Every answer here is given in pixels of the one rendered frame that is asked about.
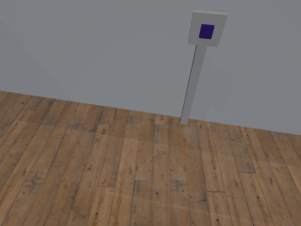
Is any panel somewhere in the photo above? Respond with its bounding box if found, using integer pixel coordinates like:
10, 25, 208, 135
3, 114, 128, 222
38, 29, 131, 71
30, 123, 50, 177
180, 10, 228, 125

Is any button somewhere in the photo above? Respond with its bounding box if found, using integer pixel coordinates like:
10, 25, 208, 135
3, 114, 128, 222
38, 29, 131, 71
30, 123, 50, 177
199, 24, 214, 39

